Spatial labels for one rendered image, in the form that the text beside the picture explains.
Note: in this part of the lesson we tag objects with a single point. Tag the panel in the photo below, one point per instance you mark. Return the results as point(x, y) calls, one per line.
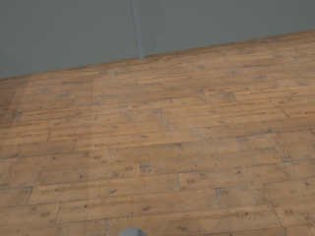
point(137, 27)

